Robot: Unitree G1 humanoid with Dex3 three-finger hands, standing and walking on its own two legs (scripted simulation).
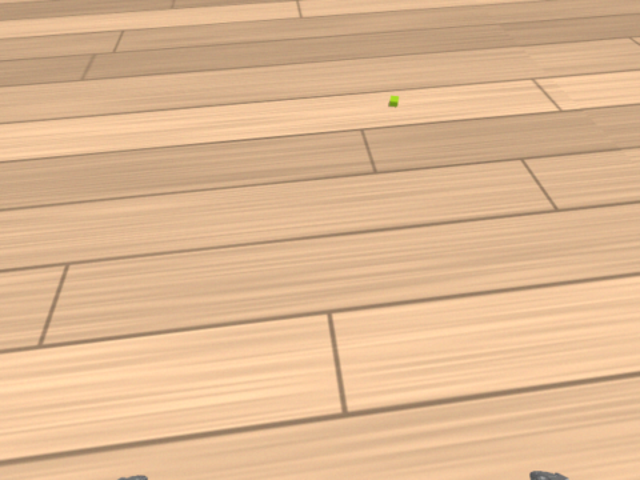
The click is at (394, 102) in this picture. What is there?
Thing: small brick
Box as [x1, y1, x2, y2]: [389, 96, 398, 106]
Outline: 391,96 389,105 396,106 398,96
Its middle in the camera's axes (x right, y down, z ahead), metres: +0.43 -0.80 +2.22
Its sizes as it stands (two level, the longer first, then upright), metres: 0.063 0.046 0.029
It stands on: the floor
